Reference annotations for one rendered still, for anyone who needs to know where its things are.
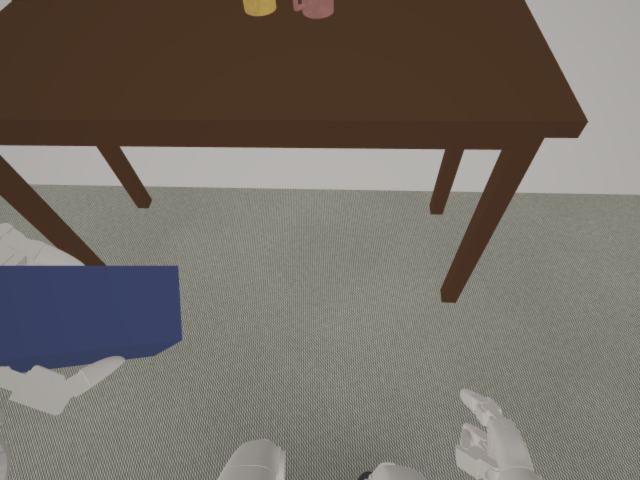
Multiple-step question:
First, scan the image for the table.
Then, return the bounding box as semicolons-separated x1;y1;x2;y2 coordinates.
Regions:
0;0;588;303

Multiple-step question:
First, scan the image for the sponge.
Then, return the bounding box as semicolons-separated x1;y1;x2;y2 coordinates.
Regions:
0;266;182;373

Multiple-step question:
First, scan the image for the right robot shin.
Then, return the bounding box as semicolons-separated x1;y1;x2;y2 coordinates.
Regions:
372;462;396;475

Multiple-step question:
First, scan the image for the robot right hand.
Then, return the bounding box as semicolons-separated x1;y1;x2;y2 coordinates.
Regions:
455;389;534;480

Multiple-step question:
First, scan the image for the robot left hand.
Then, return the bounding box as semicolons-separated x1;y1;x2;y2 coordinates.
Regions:
0;223;125;416

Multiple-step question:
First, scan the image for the robot left thigh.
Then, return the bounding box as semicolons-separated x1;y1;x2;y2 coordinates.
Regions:
218;440;286;480

